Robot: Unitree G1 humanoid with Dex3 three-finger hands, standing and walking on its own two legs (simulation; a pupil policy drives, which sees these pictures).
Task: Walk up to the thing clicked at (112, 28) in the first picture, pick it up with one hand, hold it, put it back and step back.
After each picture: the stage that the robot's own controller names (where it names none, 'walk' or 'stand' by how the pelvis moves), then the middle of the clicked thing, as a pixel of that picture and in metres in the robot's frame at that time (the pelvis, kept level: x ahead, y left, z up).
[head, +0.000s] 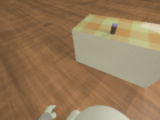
stand; (113, 29) +1.03 -0.22 -0.02
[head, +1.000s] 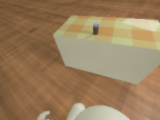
walk; (95, 29) +0.94 +0.05 +0.00
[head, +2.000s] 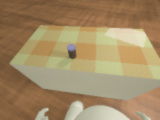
walk; (72, 51) +0.50 +0.21 +0.01
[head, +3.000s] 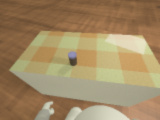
stand; (72, 58) +0.46 +0.19 -0.01
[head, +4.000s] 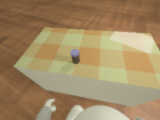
stand; (75, 56) +0.47 +0.16 +0.00
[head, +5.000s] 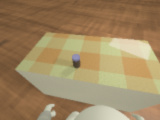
stand; (76, 61) +0.46 +0.16 -0.02
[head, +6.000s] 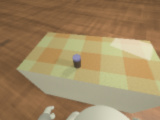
stand; (77, 61) +0.46 +0.15 -0.02
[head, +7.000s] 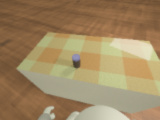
stand; (76, 61) +0.46 +0.16 -0.02
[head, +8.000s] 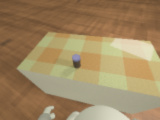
stand; (76, 61) +0.46 +0.16 -0.02
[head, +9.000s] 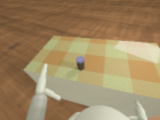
rise first; (80, 63) +0.45 +0.15 -0.02
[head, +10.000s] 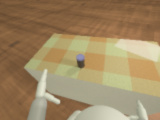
go down; (80, 61) +0.47 +0.15 -0.01
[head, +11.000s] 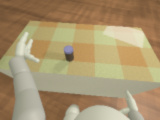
go down; (69, 54) +0.48 +0.15 +0.02
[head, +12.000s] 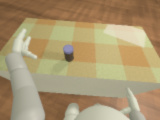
go down; (68, 53) +0.46 +0.14 +0.04
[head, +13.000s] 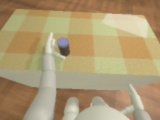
close in; (64, 47) +0.47 +0.16 +0.07
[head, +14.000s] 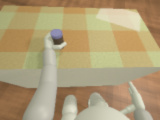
lift; (58, 39) +0.52 +0.16 +0.08
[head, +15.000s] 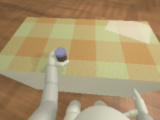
lift; (61, 57) +0.41 +0.19 +0.06
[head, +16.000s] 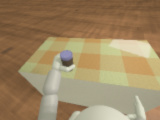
lift; (67, 61) +0.32 +0.16 +0.18
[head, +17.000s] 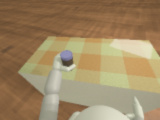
hold; (67, 61) +0.32 +0.16 +0.17
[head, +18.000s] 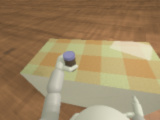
hold; (70, 61) +0.32 +0.15 +0.17
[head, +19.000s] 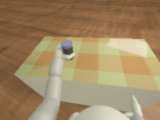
crouch; (68, 50) +0.41 +0.17 +0.18
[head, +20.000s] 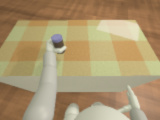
lower; (58, 44) +0.50 +0.18 +0.09
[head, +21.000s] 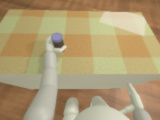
lower; (58, 43) +0.50 +0.18 +0.07
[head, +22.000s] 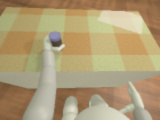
lower; (56, 42) +0.51 +0.18 +0.07
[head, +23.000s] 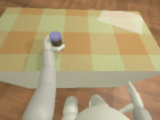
lower; (56, 42) +0.51 +0.18 +0.07
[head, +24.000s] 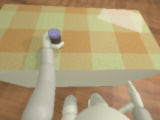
rest; (55, 39) +0.52 +0.18 +0.08
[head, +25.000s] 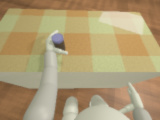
withdraw; (59, 43) +0.50 +0.17 +0.07
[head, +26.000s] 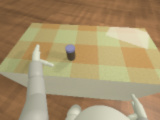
sink last; (70, 53) +0.48 +0.16 +0.04
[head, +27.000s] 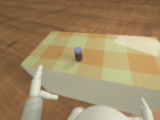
stand; (78, 54) +0.51 +0.16 +0.03
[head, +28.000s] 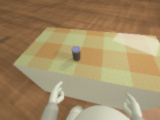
stand; (76, 53) +0.49 +0.16 +0.04
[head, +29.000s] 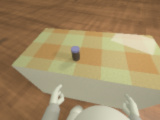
stand; (75, 53) +0.50 +0.16 +0.04
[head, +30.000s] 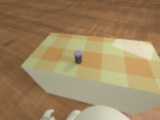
stand; (78, 57) +0.52 +0.16 -0.01
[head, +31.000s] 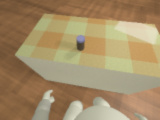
walk; (80, 43) +0.57 +0.11 +0.00
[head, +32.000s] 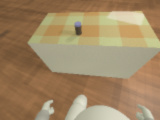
walk; (78, 28) +0.79 +0.20 +0.01
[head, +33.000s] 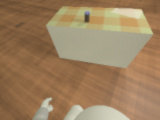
stand; (87, 17) +1.12 +0.14 +0.01
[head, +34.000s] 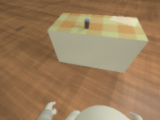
stand; (86, 23) +1.12 +0.13 -0.02
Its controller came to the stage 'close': yes
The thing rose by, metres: 0.20
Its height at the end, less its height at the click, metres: +0.00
